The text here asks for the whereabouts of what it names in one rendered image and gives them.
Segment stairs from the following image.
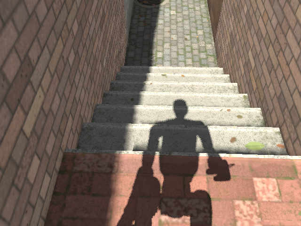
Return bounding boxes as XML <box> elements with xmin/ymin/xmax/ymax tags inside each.
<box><xmin>76</xmin><ymin>67</ymin><xmax>287</xmax><ymax>155</ymax></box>

